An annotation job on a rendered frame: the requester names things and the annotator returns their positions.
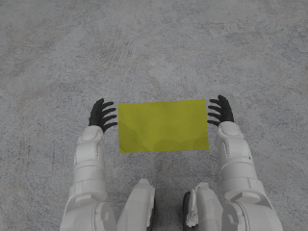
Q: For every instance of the left robot forearm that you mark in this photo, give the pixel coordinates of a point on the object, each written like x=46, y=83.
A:
x=88, y=181

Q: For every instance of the right robot upper arm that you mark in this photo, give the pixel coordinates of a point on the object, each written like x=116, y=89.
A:
x=242, y=216

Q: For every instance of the right robot forearm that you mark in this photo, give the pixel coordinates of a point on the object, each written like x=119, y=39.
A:
x=240, y=181

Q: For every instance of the left robot foot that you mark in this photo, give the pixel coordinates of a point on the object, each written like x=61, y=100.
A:
x=149, y=228

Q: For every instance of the left robot upper arm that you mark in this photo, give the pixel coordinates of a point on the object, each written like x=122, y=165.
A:
x=96, y=216

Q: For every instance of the robot right shin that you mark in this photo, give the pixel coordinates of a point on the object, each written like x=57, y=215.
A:
x=192, y=218

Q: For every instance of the carton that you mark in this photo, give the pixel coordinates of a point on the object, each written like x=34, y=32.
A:
x=162, y=126

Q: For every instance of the right robot hand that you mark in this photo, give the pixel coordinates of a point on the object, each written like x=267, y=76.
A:
x=225, y=111

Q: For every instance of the left robot hand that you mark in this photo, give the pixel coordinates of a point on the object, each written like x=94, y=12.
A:
x=97, y=115

